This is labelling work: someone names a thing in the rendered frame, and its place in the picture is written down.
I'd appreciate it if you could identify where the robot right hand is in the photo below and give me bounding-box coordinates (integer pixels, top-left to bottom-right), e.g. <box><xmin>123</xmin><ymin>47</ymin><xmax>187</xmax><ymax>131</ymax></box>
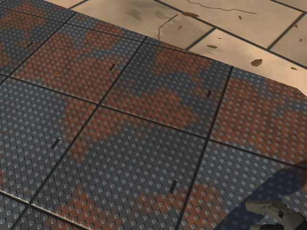
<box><xmin>245</xmin><ymin>198</ymin><xmax>307</xmax><ymax>230</ymax></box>

